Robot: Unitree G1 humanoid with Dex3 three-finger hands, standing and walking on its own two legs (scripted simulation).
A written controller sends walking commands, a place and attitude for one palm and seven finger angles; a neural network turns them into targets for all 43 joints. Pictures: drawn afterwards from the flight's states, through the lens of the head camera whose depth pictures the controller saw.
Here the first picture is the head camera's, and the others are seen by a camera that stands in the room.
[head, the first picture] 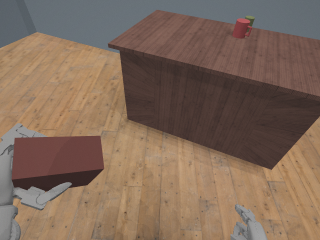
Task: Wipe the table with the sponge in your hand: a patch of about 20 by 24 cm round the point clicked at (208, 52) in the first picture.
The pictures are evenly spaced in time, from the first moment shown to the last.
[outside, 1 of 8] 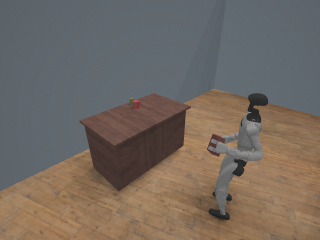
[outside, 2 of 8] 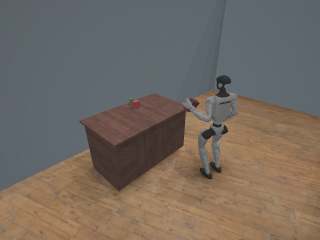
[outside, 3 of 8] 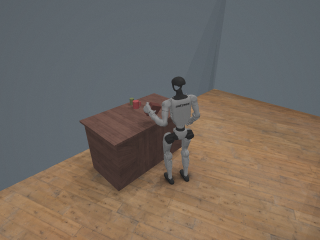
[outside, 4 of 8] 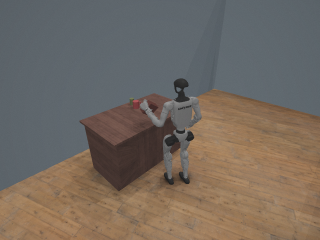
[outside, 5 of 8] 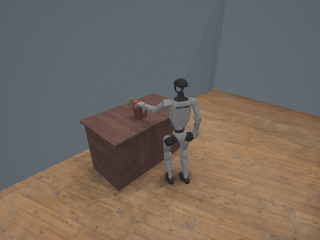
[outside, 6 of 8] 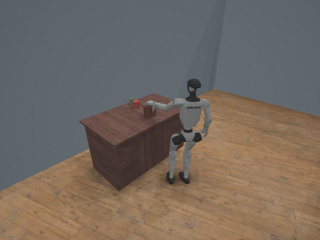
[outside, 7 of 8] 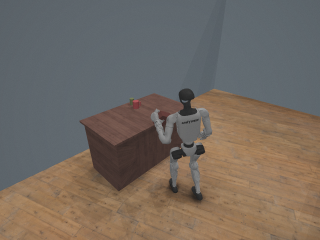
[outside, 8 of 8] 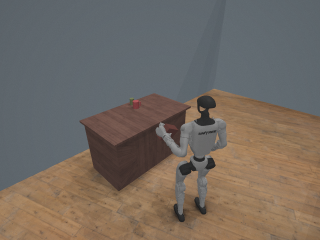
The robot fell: no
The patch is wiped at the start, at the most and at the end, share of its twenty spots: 0.00 0.70 0.70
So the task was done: no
